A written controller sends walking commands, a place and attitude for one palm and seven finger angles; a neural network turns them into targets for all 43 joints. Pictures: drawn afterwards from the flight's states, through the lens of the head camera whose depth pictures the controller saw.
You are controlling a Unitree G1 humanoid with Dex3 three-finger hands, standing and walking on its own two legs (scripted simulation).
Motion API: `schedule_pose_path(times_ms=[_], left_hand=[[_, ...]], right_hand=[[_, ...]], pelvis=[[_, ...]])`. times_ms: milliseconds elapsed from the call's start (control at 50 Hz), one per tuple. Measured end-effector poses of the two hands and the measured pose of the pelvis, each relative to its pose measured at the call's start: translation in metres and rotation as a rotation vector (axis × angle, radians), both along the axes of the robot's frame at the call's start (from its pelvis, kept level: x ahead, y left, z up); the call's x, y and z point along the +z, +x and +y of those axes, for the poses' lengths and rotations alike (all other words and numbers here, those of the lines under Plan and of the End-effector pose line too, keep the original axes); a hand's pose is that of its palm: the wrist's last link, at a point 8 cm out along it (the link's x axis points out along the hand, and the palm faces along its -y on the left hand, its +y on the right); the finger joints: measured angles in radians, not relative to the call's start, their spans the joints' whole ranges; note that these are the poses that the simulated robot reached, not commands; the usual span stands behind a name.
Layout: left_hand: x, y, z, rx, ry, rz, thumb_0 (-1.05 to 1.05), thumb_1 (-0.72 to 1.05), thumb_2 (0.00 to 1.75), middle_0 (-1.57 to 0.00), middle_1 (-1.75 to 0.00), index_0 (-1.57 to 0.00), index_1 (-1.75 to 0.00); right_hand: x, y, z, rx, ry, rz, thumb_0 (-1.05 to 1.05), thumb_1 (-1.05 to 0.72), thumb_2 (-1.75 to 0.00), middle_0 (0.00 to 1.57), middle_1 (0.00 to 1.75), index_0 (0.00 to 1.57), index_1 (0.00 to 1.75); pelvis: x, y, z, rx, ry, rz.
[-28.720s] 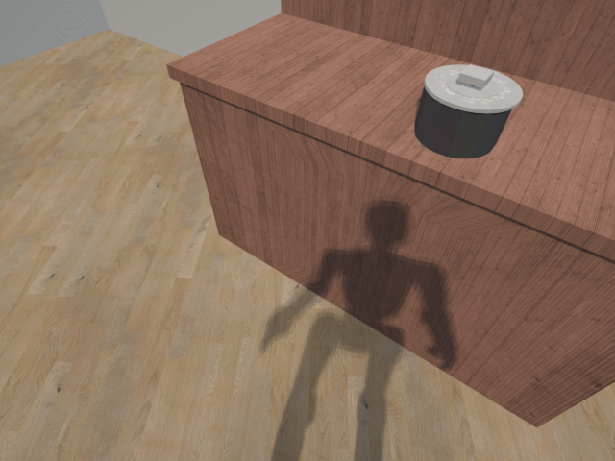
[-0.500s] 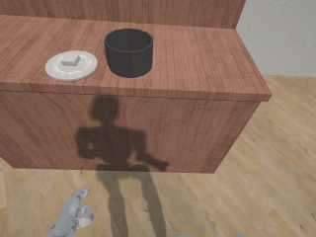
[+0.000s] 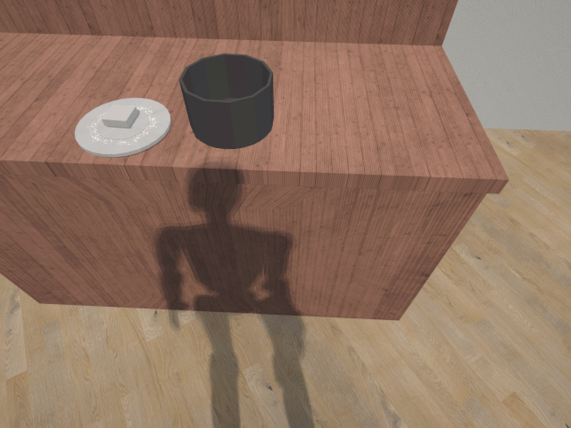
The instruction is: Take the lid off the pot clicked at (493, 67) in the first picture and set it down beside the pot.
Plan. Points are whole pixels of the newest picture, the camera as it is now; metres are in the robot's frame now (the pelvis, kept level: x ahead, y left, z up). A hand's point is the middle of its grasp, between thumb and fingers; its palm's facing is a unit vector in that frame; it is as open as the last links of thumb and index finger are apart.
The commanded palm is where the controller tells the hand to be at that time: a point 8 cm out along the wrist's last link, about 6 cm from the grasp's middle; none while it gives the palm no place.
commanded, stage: let the arm hang, fingers relaxed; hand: left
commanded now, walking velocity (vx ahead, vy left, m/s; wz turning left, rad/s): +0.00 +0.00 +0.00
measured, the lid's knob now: (120, 115) +0.67 +0.36 +0.04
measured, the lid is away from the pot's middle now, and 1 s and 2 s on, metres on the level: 0.23 0.23 0.23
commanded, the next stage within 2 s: look to check the result in 0.38 s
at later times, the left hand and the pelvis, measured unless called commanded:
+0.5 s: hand out of the picture +0.05 +0.17 -0.18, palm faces +0.02 -0.98 -0.20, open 7.3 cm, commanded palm none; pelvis +0.02 +0.00 +0.00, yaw +0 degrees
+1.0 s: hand out of the picture +0.04 +0.18 -0.18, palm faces +0.02 -0.98 -0.20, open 7.3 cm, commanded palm none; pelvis +0.01 +0.00 +0.00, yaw -1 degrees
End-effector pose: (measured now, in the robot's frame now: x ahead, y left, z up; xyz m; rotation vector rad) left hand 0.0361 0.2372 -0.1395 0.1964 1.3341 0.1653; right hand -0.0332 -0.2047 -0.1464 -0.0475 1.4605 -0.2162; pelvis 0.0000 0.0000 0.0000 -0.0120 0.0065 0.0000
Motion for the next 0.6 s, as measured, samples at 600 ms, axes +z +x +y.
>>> schedule_pose_path(times_ms=[600], left_hand=[[-0.005,0.007,-0.013,0.019,-0.038,0.017,0.00,0.92,0.90,-0.20,-0.30,-0.20,-0.30]], right_hand=[[0.004,0.029,-0.008,0.009,-0.033,-0.028,0.00,-0.91,-0.90,0.20,0.30,0.20,0.30]], pelvis=[[0.001,0.017,-0.002,-0.005,0.000,-0.004]])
